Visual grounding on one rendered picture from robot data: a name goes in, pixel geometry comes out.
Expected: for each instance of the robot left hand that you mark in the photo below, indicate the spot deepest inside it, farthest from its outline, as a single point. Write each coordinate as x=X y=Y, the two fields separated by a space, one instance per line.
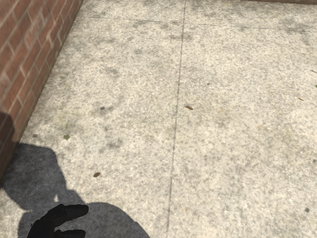
x=44 y=227

